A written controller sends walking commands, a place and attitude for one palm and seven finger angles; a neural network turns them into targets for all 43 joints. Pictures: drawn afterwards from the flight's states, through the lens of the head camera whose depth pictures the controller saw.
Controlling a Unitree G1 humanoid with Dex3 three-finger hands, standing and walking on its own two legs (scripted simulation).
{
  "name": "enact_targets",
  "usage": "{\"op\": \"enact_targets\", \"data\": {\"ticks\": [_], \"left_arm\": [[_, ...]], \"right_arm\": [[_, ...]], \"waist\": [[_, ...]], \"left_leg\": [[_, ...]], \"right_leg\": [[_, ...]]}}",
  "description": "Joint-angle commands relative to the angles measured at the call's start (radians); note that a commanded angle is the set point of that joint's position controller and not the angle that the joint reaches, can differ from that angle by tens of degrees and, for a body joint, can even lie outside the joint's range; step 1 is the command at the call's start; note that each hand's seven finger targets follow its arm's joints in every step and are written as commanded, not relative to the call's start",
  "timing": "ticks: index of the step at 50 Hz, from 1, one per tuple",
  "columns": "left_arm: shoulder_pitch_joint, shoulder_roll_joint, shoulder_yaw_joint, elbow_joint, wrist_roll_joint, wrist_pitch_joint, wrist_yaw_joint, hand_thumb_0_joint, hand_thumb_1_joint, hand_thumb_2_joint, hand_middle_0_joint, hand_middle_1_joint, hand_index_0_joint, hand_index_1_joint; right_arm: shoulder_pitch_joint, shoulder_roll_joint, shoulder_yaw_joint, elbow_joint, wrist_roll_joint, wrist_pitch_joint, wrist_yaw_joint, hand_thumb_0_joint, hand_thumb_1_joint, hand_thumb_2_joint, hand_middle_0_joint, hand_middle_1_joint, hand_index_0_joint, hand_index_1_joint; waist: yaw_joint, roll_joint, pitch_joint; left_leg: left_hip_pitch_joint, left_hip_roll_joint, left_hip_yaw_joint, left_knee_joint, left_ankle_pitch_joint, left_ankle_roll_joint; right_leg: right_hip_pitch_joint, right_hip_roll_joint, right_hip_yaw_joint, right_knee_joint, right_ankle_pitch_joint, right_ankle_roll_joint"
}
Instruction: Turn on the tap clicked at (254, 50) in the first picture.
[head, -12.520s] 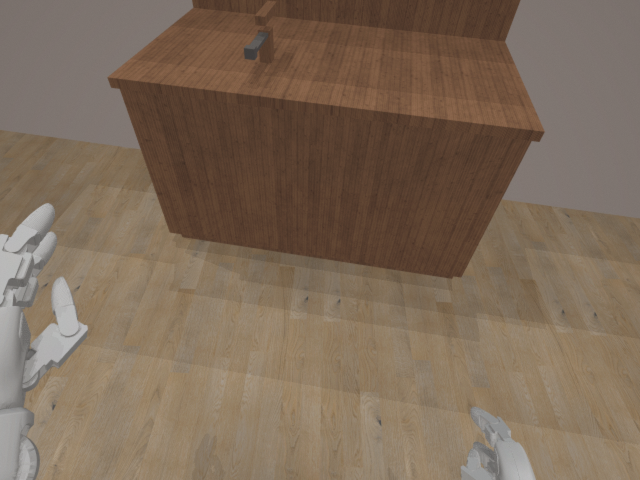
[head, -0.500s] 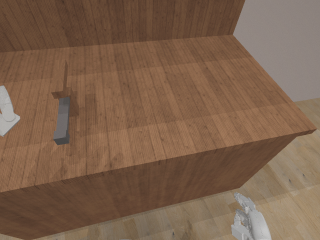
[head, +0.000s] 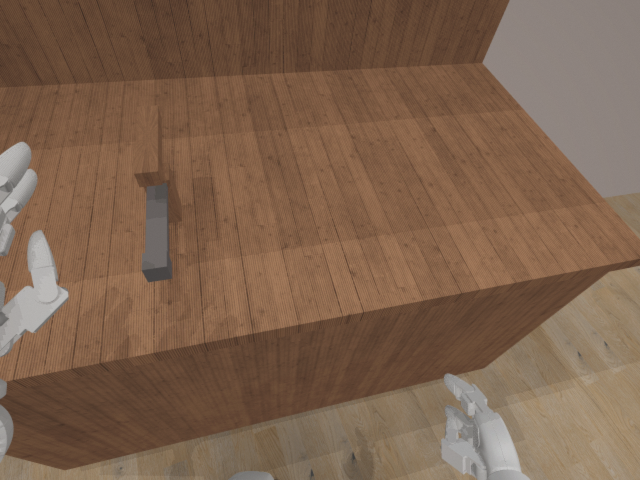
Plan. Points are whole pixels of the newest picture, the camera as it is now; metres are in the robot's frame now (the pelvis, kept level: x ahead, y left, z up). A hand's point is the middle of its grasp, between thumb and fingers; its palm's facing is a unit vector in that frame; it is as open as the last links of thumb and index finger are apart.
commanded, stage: come to a stop and stand still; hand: left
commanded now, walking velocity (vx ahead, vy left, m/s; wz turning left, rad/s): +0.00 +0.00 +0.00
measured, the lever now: (157, 266) +0.33 +0.24 +0.06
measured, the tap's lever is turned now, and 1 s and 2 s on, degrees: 0 0 0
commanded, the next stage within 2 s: look again from close up in 0.14 s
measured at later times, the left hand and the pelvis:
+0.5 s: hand (99, 307) +0.22 +0.22 +0.16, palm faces +0.32 -0.87 -0.37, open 7.4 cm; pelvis +0.00 -0.01 +0.01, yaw -1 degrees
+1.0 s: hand (137, 305) +0.23 +0.19 +0.16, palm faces +0.29 -0.89 -0.35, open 7.4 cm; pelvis +0.00 -0.04 +0.01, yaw -3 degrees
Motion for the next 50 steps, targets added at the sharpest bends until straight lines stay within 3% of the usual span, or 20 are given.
{"op": "enact_targets", "data": {"ticks": [1, 3, 4, 5, 9, 10, 14, 15, 19, 20, 24, 25, 34, 35, 39, 40, 44, 45, 49, 50], "left_arm": [[-0.076, 0.132, 0.093, -0.165, 0.001, -0.033, 0.010, 0.000, 0.900, 0.900, -0.200, -0.300, -0.200, -0.300], [-0.076, 0.115, 0.081, -0.161, 0.010, -0.024, 0.008, 0.000, 0.900, 0.900, -0.200, -0.300, -0.200, -0.300], [-0.071, 0.142, 0.107, -0.169, 0.014, -0.015, 0.015, 0.000, 0.900, 0.900, -0.200, -0.300, -0.200, -0.300], [-0.069, 0.084, 0.055, -0.163, 0.018, -0.015, 0.008, 0.000, 0.900, 0.900, -0.200, -0.300, -0.200, -0.300], [-0.075, 0.125, 0.082, -0.190, 0.024, 0.006, 0.015, 0.000, 0.900, 0.900, -0.200, -0.300, -0.200, -0.300], [-0.070, 0.079, 0.040, -0.172, 0.025, 0.006, 0.010, 0.000, 0.900, 0.900, -0.200, -0.300, -0.200, -0.300], [-0.067, 0.127, 0.081, -0.185, 0.030, 0.018, 0.019, 0.000, 0.900, 0.900, -0.200, -0.300, -0.200, -0.300], [-0.058, 0.088, 0.049, -0.162, 0.026, 0.016, 0.013, 0.000, 0.900, 0.900, -0.200, -0.300, -0.200, -0.300], [-0.026, 0.128, 0.085, -0.160, 0.027, 0.024, 0.017, 0.000, 0.900, 0.900, -0.200, -0.300, -0.200, -0.300], [-0.024, 0.086, 0.048, -0.145, 0.022, 0.021, 0.011, 0.000, 0.900, 0.900, -0.200, -0.300, -0.200, -0.300], [-0.012, 0.127, 0.082, -0.158, 0.023, 0.028, 0.014, 0.000, 0.900, 0.900, -0.200, -0.300, -0.200, -0.300], [-0.006, 0.084, 0.043, -0.135, 0.019, 0.026, 0.007, 0.000, 0.900, 0.900, -0.200, -0.300, -0.200, -0.300], [-0.034, 0.127, 0.078, -0.164, 0.016, 0.031, 0.011, 0.000, 0.900, 0.900, -0.200, -0.300, -0.200, -0.300], [-0.041, 0.089, 0.045, -0.158, 0.012, 0.027, 0.005, 0.000, 0.900, 0.900, -0.200, -0.300, -0.200, -0.300], [-0.050, 0.106, 0.063, -0.169, 0.012, 0.032, 0.005, 0.000, 0.900, 0.900, -0.200, -0.300, -0.200, -0.300], [-0.058, 0.079, 0.034, -0.173, 0.010, 0.028, -0.001, 0.000, 0.900, 0.900, -0.200, -0.300, -0.200, -0.300], [-0.023, 0.107, 0.068, -0.171, 0.004, 0.038, 0.000, 0.000, 0.900, 0.900, -0.200, -0.300, -0.200, -0.300], [-0.022, 0.078, 0.041, -0.162, 0.000, 0.037, -0.006, 0.000, 0.900, 0.900, -0.200, -0.300, -0.200, -0.300], [-0.023, 0.117, 0.075, -0.197, -0.005, 0.045, -0.002, 0.000, 0.900, 0.900, -0.200, -0.300, -0.200, -0.300], [-0.027, 0.082, 0.042, -0.193, -0.007, 0.043, -0.005, 0.000, 0.900, 0.900, -0.200, -0.300, -0.200, -0.300]], "right_arm": [[-0.055, -0.174, -0.074, -0.162, 0.013, -0.032, -0.034, 0.000, -0.900, -0.900, 0.200, 0.300, 0.200, 0.300], [-0.066, -0.167, -0.067, -0.172, 0.011, -0.025, -0.043, 0.000, -0.900, -0.900, 0.200, 0.300, 0.200, 0.300], [-0.086, -0.167, -0.064, -0.175, 0.015, -0.022, -0.046, 0.000, -0.900, -0.900, 0.200, 0.300, 0.200, 0.300], [-0.074, -0.162, -0.059, -0.176, 0.007, -0.015, -0.048, 0.000, -0.900, -0.900, 0.200, 0.300, 0.200, 0.300], [-0.093, -0.165, -0.056, -0.191, 0.015, -0.012, -0.057, 0.000, -0.900, -0.900, 0.200, 0.300, 0.200, 0.300], [-0.083, -0.162, -0.053, -0.187, 0.008, -0.007, -0.058, 0.000, -0.900, -0.900, 0.200, 0.300, 0.200, 0.300], [-0.091, -0.166, -0.056, -0.194, 0.016, -0.006, -0.065, 0.000, -0.900, -0.900, 0.200, 0.300, 0.200, 0.300], [-0.081, -0.162, -0.052, -0.191, 0.009, -0.002, -0.066, 0.000, -0.900, -0.900, 0.200, 0.300, 0.200, 0.300], [-0.085, -0.166, -0.056, -0.195, 0.018, -0.002, -0.070, 0.000, -0.900, -0.900, 0.200, 0.300, 0.200, 0.300], [-0.075, -0.165, -0.053, -0.190, 0.011, 0.002, -0.070, 0.000, -0.900, -0.900, 0.200, 0.300, 0.200, 0.300], [-0.084, -0.170, -0.058, -0.192, 0.021, -0.001, -0.073, 0.000, -0.900, -0.900, 0.200, 0.300, 0.200, 0.300], [-0.072, -0.166, -0.055, -0.187, 0.014, 0.002, -0.073, 0.000, -0.900, -0.900, 0.200, 0.300, 0.200, 0.300], [-0.080, -0.156, -0.054, -0.189, 0.019, -0.011, -0.079, 0.000, -0.900, -0.900, 0.200, 0.300, 0.200, 0.300], [-0.067, -0.156, -0.053, -0.185, 0.012, -0.008, -0.077, 0.000, -0.900, -0.900, 0.200, 0.300, 0.200, 0.300], [-0.074, -0.149, -0.057, -0.194, 0.018, -0.012, -0.069, 0.000, -0.900, -0.900, 0.200, 0.300, 0.200, 0.300], [-0.060, -0.152, -0.057, -0.191, 0.011, -0.009, -0.066, 0.000, -0.900, -0.900, 0.200, 0.300, 0.200, 0.300], [-0.066, -0.145, -0.060, -0.199, 0.016, -0.004, -0.060, 0.000, -0.900, -0.900, 0.200, 0.300, 0.200, 0.300], [-0.060, -0.145, -0.059, -0.199, 0.009, 0.001, -0.059, 0.000, -0.900, -0.900, 0.200, 0.300, 0.200, 0.300], [-0.071, -0.140, -0.061, -0.206, 0.018, 0.006, -0.059, 0.000, -0.900, -0.900, 0.200, 0.300, 0.200, 0.300], [-0.064, -0.143, -0.059, -0.202, 0.012, 0.010, -0.059, 0.000, -0.900, -0.900, 0.200, 0.300, 0.200, 0.300]], "waist": [[-0.024, 0.135, -0.185], [-0.026, 0.122, -0.185], [-0.018, 0.126, -0.198], [-0.022, 0.117, -0.193], [-0.019, 0.125, -0.192], [-0.023, 0.126, -0.182], [-0.019, 0.121, -0.186], [-0.021, 0.114, -0.180], [-0.019, 0.105, -0.186], [-0.023, 0.082, -0.180], [-0.022, 0.094, -0.185], [-0.026, 0.085, -0.180], [-0.019, 0.116, -0.170], [-0.022, 0.101, -0.169], [-0.018, 0.149, -0.166], [-0.021, 0.137, -0.171], [-0.020, 0.121, -0.184], [-0.023, 0.098, -0.182], [-0.023, 0.128, -0.189], [-0.025, 0.132, -0.192]], "left_leg": [[0.089, 0.143, -0.146, -0.187, -0.086, -0.057], [0.099, 0.147, -0.142, -0.189, -0.099, -0.053], [0.117, 0.146, -0.139, -0.195, -0.089, -0.055], [0.107, 0.148, -0.135, -0.194, -0.103, -0.050], [0.116, 0.142, -0.125, -0.190, -0.087, -0.048], [0.105, 0.143, -0.122, -0.191, -0.105, -0.046], [0.119, 0.140, -0.116, -0.186, -0.072, -0.047], [0.103, 0.140, -0.114, -0.183, -0.080, -0.044], [0.120, 0.136, -0.110, -0.175, -0.052, -0.044], [0.106, 0.135, -0.109, -0.168, -0.059, -0.041], [0.124, 0.132, -0.102, -0.156, -0.032, -0.039], [0.117, 0.131, -0.097, -0.152, -0.046, -0.037], [0.147, 0.163, -0.115, -0.201, -0.039, -0.044], [0.135, 0.169, -0.119, -0.204, -0.036, -0.043], [0.146, 0.184, -0.117, -0.208, -0.031, -0.047], [0.140, 0.188, -0.118, -0.206, -0.038, -0.045], [0.151, 0.190, -0.107, -0.178, -0.004, -0.046], [0.147, 0.191, -0.098, -0.166, -0.003, -0.043], [0.147, 0.189, -0.091, -0.148, 0.011, -0.046], [0.136, 0.181, -0.087, -0.141, 0.001, -0.043]], "right_leg": [[0.024, -0.024, 0.028, -0.082, 0.032, -0.067], [0.026, -0.020, 0.033, -0.096, 0.026, -0.065], [0.030, -0.018, 0.032, -0.093, 0.029, -0.064], [0.032, -0.012, 0.021, -0.100, 0.032, -0.062], [0.044, -0.018, 0.039, -0.112, 0.045, -0.065], [0.040, -0.014, 0.033, -0.120, 0.043, -0.064], [0.051, -0.017, 0.039, -0.121, 0.062, -0.065], [0.052, -0.015, 0.033, -0.129, 0.065, -0.063], [0.058, -0.022, 0.042, -0.134, 0.078, -0.065], [0.056, -0.020, 0.037, -0.143, 0.078, -0.063], [0.056, -0.028, 0.053, -0.145, 0.094, -0.066], [0.048, -0.025, 0.049, -0.155, 0.087, -0.064], [0.031, 0.001, 0.039, -0.132, 0.063, -0.057], [0.037, 0.009, 0.027, -0.131, 0.071, -0.053], [0.029, 0.014, 0.030, -0.123, 0.066, -0.053], [0.033, 0.022, 0.022, -0.126, 0.069, -0.051], [0.032, 0.012, 0.039, -0.128, 0.098, -0.054], [0.026, 0.014, 0.041, -0.139, 0.110, -0.052], [0.023, 0.007, 0.059, -0.130, 0.126, -0.057], [0.030, 0.009, 0.058, -0.135, 0.129, -0.058]]}}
